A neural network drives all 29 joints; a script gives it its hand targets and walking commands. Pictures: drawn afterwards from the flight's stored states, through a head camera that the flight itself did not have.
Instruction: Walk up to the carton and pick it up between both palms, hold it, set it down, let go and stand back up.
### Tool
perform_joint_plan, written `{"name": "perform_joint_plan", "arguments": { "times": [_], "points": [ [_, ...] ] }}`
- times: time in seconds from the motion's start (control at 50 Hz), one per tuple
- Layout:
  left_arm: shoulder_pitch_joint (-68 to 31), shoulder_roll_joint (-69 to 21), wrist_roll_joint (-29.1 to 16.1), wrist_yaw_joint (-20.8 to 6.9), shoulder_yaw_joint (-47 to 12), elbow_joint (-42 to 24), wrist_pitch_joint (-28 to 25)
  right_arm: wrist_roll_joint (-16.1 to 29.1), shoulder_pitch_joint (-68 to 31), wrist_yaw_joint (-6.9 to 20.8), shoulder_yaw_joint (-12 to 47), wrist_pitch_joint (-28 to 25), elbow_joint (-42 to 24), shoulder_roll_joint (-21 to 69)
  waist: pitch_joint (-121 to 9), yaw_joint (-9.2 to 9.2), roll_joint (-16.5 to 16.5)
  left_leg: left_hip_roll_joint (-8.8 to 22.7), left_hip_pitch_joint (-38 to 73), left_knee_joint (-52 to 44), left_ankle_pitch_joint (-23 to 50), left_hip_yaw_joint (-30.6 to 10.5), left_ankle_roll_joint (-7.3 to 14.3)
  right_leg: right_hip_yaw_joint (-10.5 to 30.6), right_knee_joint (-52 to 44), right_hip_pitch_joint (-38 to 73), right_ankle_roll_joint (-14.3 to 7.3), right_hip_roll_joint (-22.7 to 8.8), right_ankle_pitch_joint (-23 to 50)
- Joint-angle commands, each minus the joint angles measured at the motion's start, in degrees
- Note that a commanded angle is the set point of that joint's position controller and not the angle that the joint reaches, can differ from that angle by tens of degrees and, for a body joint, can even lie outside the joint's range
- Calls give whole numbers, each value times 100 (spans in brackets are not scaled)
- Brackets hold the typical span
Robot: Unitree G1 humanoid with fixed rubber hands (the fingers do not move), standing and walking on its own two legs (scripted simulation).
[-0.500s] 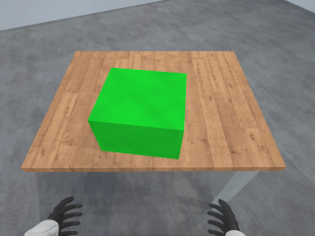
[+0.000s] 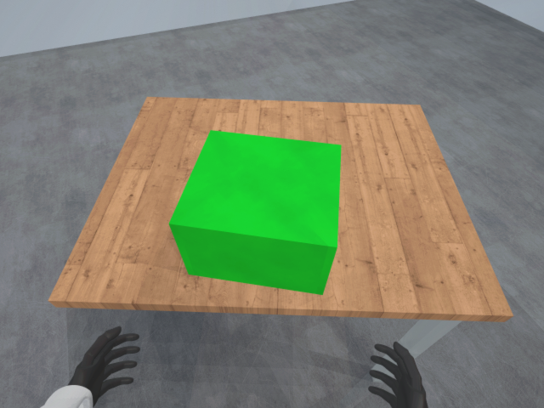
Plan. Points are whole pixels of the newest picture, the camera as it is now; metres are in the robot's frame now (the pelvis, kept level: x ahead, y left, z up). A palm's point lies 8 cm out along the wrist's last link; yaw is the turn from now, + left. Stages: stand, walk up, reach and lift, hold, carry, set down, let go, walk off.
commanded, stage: reach and lift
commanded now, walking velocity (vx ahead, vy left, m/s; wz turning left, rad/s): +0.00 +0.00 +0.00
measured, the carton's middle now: (264, 209) +0.45 +0.03 -0.01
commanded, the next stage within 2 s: none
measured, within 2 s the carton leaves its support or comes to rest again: neither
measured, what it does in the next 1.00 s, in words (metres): stands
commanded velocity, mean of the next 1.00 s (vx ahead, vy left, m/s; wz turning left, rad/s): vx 0.00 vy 0.00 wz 0.00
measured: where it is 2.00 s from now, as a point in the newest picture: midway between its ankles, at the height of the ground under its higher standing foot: outside the picture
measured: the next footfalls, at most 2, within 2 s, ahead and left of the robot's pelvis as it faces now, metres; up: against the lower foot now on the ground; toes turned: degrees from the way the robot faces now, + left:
none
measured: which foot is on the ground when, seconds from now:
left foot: down 0.00-1.00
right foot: down 0.00-1.00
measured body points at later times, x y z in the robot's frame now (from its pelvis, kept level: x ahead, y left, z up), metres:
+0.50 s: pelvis +0.00 +0.02 +0.00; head +0.00 +0.02 +0.45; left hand +0.18 +0.27 -0.01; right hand +0.18 -0.18 -0.02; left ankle -0.05 +0.14 -0.74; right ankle +0.03 -0.10 -0.74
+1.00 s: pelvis +0.01 +0.02 +0.00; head +0.00 +0.02 +0.45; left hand +0.22 +0.26 +0.02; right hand +0.22 -0.18 +0.02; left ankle -0.05 +0.14 -0.74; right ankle +0.03 -0.10 -0.74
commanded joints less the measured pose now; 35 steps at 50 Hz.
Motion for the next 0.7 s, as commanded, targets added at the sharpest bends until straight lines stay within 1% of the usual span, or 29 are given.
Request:
{"name": "perform_joint_plan", "arguments": {
  "times": [0.0, 0.04, 0.06, 0.08, 0.1, 0.14, 0.16, 0.22, 0.24, 0.26, 0.28, 0.3, 0.32, 0.34, 0.36, 0.38, 0.4, 0.44, 0.46, 0.48, 0.5, 0.54, 0.56, 0.58, 0.6, 0.62, 0.64, 0.66, 0.68],
  "points": [
    [243, 638, -41, 52, 288, -576, -245, -21, 195, 136, -156, -322, -762, -249, -297, 73, 82, -349, -674, -410, 2000, 93, 121, 393, -389, 943, 99, -68, 1279],
    [203, 592, -77, 59, 217, -874, -432, 4, 379, 206, -167, -470, -736, -258, -465, 54, 286, -348, -538, -402, 2215, 89, 62, 377, -326, 996, 40, -43, 1385],
    [180, 635, -88, 78, 194, -1001, -551, 34, 355, 246, -223, -570, -727, -293, -420, 61, 461, -331, -561, -375, 2263, 84, -2, 363, -348, 980, 15, -11, 1241],
    [253, 631, -118, 106, 185, -987, -653, 76, 383, 288, -249, -671, -668, -275, -488, 154, 518, -317, -469, -361, 2411, 53, -45, 350, -388, 1021, -18, 22, 1214],
    [179, 689, -85, 155, 165, -1126, -786, 55, 424, 341, -258, -766, -640, -337, -560, 110, 635, -283, -420, -421, 2313, 29, -44, 333, -351, 1032, -45, 44, 1126],
    [255, 630, -168, 252, 32, -1265, -1030, 35, 420, 403, -335, -1034, -646, -306, -702, 139, 674, -275, -442, -383, 2435, 4, -39, 356, -324, 1074, -74, 39, 1184],
    [270, 646, -206, 275, 25, -1132, -1111, -11, 360, 425, -425, -1128, -616, -387, -738, 74, 532, -257, -356, -420, 2415, -36, -18, 365, -336, 1074, -62, 62, 1148],
    [261, 543, -209, 342, -93, -1023, -1204, -145, 226, 477, -615, -1247, -466, -559, -416, 135, 626, -176, -742, -667, 1734, -130, -28, 327, -370, 1262, -127, 117, 643],
    [168, 568, -306, 367, -128, -1048, -1245, -154, 121, 477, -606, -1315, -514, -519, -348, 110, 541, -152, -857, -655, 1820, -127, 8, 345, -356, 1237, -139, 108, 633],
    [202, 521, -365, 386, -194, -1032, -1278, -204, 91, 494, -701, -1354, -563, -567, -338, 93, 458, -144, -908, -702, 1711, -118, -9, 345, -330, 1368, -110, 109, 616],
    [200, 567, -390, 372, -233, -909, -1289, -222, 113, 491, -668, -1332, -449, -521, -143, 51, 423, -173, -998, -751, 1607, -106, 21, 359, -373, 1376, -119, 105, 550],
    [216, 565, -460, 361, -233, -930, -1321, -230, 107, 490, -649, -1340, -570, -481, -248, 56, 341, -163, -1075, -759, 1505, -82, 66, 399, -376, 1445, -131, 100, 476],
    [31, 592, -489, 391, -304, -1051, -1392, -195, 56, 507, -655, -1349, -576, -456, -234, 82, 400, -171, -1089, -802, 1449, -115, 66, 422, -320, 1469, -98, 79, 501],
    [82, 561, -450, 390, -306, -885, -1415, -155, 28, 508, -663, -1322, -447, -437, -95, 60, 402, -186, -1190, -803, 1418, -115, 70, 452, -351, 1473, -114, 56, 483],
    [-34, 600, -457, 389, -318, -935, -1450, -103, -29, 514, -639, -1306, -462, -431, 1, 87, 409, -169, -1250, -816, 1342, -164, 68, 460, -329, 1512, -119, 67, 481],
    [13, 573, -469, 376, -301, -777, -1436, -149, -68, 513, -636, -1284, -453, -506, 46, 64, 330, -183, -1331, -833, 1239, -123, 68, 451, -329, 1600, -125, 54, 394],
    [-6, 640, -406, 392, -264, -921, -1474, -127, -18, 494, -684, -1289, -490, -495, 16, 111, 352, -201, -1305, -845, 1239, -127, 59, 452, -352, 1583, -133, 70, 416],
    [48, 681, -526, 350, -300, -992, -1515, -97, -11, 458, -701, -1333, -627, -486, -23, 91, 285, -253, -1159, -695, 1757, -77, 15, 519, -391, 1480, -145, 27, 615],
    [1, 679, -512, 357, -306, -1076, -1562, -163, -48, 433, -687, -1359, -742, -477, -43, 37, 277, -265, -1013, -656, 1937, -102, -16, 510, -379, 1491, -133, 42, 744],
    [-72, 681, -525, 351, -291, -1081, -1615, -124, -68, 440, -703, -1373, -743, -438, -145, 102, 175, -279, -944, -633, 1900, -99, -13, 502, -390, 1443, -117, 43, 729],
    [-92, 722, -554, 337, -318, -1005, -1628, -85, -96, 455, -635, -1360, -653, -428, -14, 111, 240, -302, -917, -650, 1799, -104, -2, 547, -447, 1408, -130, 1, 643],
    [-185, 754, -633, 338, -315, -990, -1692, -42, -153, 420, -709, -1380, -725, -465, -13, 64, 262, -307, -961, -648, 1676, -138, -12, 562, -451, 1349, -138, 4, 613],
    [-163, 848, -592, 324, -306, -1037, -1743, -38, -76, 393, -632, -1378, -587, -463, -61, 38, 291, -285, -1018, -694, 1593, -124, 22, 598, -414, 1479, -137, -2, 640],
    [-178, 895, -635, 301, -251, -992, -1792, -57, -131, 370, -629, -1417, -721, -462, -128, 42, 226, -299, -973, -671, 1561, -122, 43, 589, -428, 1520, -129, -2, 572],
    [-272, 999, -686, 296, -258, -1167, -1890, -18, -190, 335, -621, -1486, -864, -375, -219, 87, 276, -308, -1044, -640, 1585, -89, 34, 623, -394, 1555, -115, -31, 642],
    [-244, 900, -724, 296, -298, -1080, -1919, -46, -233, 318, -677, -1532, -820, -395, -190, 63, 331, -296, -1049, -656, 1469, -138, 12, 614, -375, 1538, -109, -32, 571],
    [-315, 984, -809, 272, -299, -1008, -2000, -75, -382, 309, -670, -1597, -1024, -406, -246, 81, 272, -317, -1103, -649, 1470, -72, 52, 656, -401, 1626, -103, -52, 533],
    [-403, 1020, -807, 266, -281, -974, -2093, -57, -419, 308, -643, -1639, -1031, -324, -353, 140, 230, -357, -1145, -640, 1369, -54, 82, 675, -342, 1589, -70, -70, 529],
    [-476, 991, -873, 250, -363, -778, -2119, -31, -455, 291, -607, -1631, -964, -245, -264, 111, 169, -351, -1132, -610, 1276, -90, 89, 697, -343, 1529, -76, -108, 508]
  ]
}}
